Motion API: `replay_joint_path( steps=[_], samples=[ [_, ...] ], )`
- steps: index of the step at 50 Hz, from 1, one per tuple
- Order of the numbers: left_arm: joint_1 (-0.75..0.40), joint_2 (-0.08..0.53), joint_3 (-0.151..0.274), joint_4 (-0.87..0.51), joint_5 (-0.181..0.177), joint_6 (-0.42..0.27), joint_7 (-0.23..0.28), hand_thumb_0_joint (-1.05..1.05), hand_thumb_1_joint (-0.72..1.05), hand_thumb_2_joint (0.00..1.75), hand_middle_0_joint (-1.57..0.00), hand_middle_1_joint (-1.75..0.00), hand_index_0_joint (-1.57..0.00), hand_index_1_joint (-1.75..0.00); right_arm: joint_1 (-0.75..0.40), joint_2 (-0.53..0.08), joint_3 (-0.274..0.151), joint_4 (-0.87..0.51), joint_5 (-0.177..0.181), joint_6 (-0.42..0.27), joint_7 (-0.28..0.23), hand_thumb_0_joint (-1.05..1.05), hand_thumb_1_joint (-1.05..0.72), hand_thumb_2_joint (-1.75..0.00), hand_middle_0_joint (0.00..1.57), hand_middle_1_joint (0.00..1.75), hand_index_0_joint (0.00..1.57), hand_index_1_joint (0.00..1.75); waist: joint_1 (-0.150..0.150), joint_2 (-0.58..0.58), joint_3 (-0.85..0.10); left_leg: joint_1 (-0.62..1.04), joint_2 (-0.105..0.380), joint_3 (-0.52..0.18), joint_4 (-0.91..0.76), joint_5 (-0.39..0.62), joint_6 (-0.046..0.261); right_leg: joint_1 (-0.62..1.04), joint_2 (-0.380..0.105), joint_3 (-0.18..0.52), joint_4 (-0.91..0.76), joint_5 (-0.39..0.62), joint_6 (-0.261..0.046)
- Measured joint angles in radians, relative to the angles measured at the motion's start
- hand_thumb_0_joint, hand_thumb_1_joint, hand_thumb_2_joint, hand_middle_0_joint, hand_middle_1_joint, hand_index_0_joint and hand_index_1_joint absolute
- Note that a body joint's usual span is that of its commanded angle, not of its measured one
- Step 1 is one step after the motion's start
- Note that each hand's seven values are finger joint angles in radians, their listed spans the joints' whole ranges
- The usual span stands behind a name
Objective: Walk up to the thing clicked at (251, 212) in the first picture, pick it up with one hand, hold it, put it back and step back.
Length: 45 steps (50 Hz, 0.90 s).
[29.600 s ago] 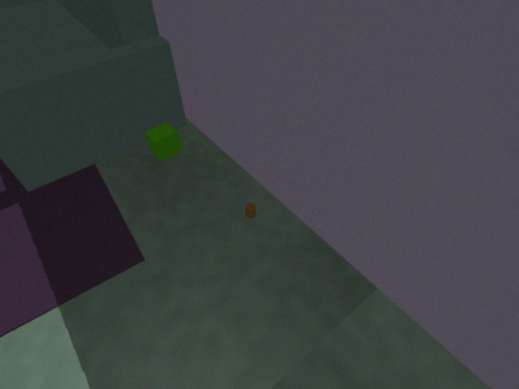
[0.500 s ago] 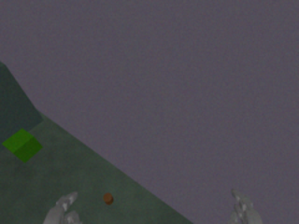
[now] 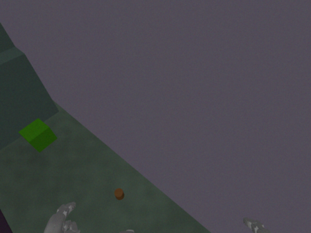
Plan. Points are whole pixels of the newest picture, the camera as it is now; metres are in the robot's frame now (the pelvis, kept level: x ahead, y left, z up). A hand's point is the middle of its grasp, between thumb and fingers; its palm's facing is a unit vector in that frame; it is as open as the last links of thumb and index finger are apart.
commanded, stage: stand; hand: left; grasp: from above
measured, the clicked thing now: (119, 194) +0.42 +0.23 -0.71
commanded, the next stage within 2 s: none
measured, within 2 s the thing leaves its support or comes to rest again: neither
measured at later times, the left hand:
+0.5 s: hand out of the picture +0.06 +0.23 -0.12, palm faces +0.05 -0.94 -0.33, open 7.4 cm
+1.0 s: hand out of the picture +0.08 +0.23 -0.12, palm faces +0.04 -0.94 -0.34, open 7.4 cm
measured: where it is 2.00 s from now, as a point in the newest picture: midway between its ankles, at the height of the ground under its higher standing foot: outside the picture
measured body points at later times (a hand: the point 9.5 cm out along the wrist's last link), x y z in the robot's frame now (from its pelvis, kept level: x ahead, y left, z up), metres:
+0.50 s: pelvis +0.01 +0.00 +0.04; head +0.02 -0.01 +0.49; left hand +0.05 +0.28 -0.10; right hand +0.10 -0.27 -0.11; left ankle +0.02 +0.12 -0.70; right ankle +0.00 -0.14 -0.70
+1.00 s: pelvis +0.02 -0.01 +0.04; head +0.02 -0.02 +0.49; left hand +0.07 +0.28 -0.09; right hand +0.09 -0.30 -0.10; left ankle +0.02 +0.12 -0.70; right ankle +0.00 -0.14 -0.70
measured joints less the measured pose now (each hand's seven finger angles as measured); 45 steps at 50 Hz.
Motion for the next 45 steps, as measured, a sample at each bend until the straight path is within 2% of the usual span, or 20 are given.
replay_joint_path(
  steps=[7,18,28,45],
  samples=[
    [0.022,-0.004,0.014,0.231,0.001,-0.041,0.002,0.01,0.9,0.9,-0.2,-0.3,-0.2,-0.3,0.005,-0.012,-0.026,0.094,0.002,0.026,0.007,0.01,-0.91,-0.89,0.2,0.3,0.21,0.3,0.003,0.016,0.001,0.099,0.0,-0.004,-0.099,0.033,0.005,0.108,0.0,-0.008,-0.117,0.043,0.006],
    [0.009,-0.023,0.002,0.435,-0.017,-0.069,0.005,0.01,0.9,0.9,-0.2,-0.3,-0.2,-0.3,-0.026,0.007,-0.014,0.209,0.022,0.042,-0.009,0.01,-0.91,-0.89,0.2,0.3,0.2,0.3,0.007,0.032,0.021,0.242,-0.005,-0.018,-0.279,0.116,0.002,0.259,-0.003,-0.025,-0.303,0.124,0.007],
    [-0.033,-0.015,-0.003,0.523,-0.016,-0.083,0.003,0.01,0.9,0.9,-0.2,-0.3,-0.2,-0.3,-0.048,0.002,-0.012,0.277,0.031,0.054,-0.007,0.01,-0.91,-0.89,0.2,0.3,0.2,0.3,0.0,0.036,0.024,0.313,0.0,-0.03,-0.386,0.172,-0.008,0.334,0.003,-0.04,-0.41,0.176,0.001],
    [-0.083,0.003,-0.001,0.574,-0.023,-0.091,-0.004,0.0,0.9,0.9,-0.2,-0.3,-0.2,-0.3,-0.054,-0.026,-0.005,0.329,0.035,0.056,-0.004,0.01,-0.91,-0.89,0.2,0.3,0.2,0.3,-0.012,0.033,0.027,0.345,0.014,-0.038,-0.454,0.204,-0.021,0.37,0.018,-0.049,-0.483,0.21,-0.011]
  ],
)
